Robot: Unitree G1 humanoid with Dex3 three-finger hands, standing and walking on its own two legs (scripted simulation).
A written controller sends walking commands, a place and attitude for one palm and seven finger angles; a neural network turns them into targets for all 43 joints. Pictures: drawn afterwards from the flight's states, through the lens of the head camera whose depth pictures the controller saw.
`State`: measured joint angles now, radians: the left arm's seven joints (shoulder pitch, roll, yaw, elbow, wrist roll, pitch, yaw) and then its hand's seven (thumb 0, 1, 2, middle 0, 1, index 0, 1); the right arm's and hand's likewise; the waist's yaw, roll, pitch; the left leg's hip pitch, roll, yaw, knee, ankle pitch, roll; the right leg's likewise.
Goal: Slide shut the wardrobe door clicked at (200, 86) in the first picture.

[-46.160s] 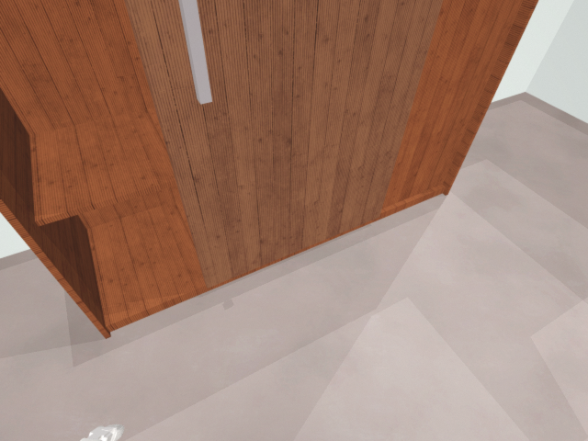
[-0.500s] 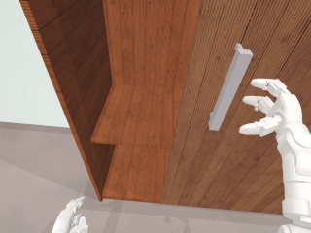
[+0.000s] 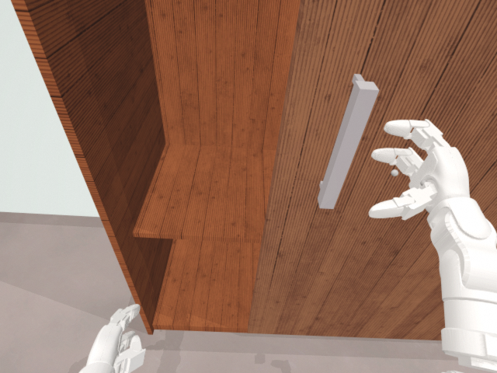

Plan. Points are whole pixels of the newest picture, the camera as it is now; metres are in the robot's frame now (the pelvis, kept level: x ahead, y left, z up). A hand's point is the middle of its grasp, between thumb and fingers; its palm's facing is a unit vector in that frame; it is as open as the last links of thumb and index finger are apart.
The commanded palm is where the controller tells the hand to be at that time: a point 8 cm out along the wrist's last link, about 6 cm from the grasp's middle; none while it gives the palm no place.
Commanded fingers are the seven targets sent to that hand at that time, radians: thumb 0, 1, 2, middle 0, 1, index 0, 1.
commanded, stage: move the hooked fingers beside the handle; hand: right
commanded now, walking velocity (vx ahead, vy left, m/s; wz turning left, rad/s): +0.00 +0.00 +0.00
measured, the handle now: (340, 146) +0.45 -0.12 +0.18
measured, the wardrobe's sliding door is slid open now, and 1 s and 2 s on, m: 0.37 0.37 0.37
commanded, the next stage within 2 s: none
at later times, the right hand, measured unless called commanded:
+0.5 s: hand (377, 187) +0.37 -0.18 +0.16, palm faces -0.02 +1.00 -0.05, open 14.0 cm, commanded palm +0.35 -0.24 +0.19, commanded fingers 0.00 0.50 -0.30 0.30 1.20 0.30 1.20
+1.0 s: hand (396, 171) +0.35 -0.18 +0.21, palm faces +0.02 +1.00 -0.05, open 14.0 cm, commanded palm +0.35 -0.24 +0.19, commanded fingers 0.00 0.50 -0.30 0.30 1.20 0.30 1.20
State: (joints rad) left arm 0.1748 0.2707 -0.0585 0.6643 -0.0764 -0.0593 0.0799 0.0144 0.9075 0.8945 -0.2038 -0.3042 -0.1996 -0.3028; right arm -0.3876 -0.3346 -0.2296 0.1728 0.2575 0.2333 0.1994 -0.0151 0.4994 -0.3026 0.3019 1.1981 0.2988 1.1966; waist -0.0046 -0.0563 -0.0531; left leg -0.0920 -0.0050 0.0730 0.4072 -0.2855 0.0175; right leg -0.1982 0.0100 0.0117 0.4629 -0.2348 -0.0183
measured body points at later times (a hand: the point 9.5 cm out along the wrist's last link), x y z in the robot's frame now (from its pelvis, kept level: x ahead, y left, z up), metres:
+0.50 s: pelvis +0.00 +0.01 +0.00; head -0.01 +0.03 +0.45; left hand +0.14 +0.27 -0.10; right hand +0.37 -0.23 +0.17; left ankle -0.04 +0.10 -0.74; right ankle +0.01 -0.11 -0.74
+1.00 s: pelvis +0.01 +0.01 +0.00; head -0.02 +0.02 +0.45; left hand +0.16 +0.26 -0.09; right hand +0.35 -0.23 +0.22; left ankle -0.04 +0.11 -0.74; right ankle +0.01 -0.11 -0.74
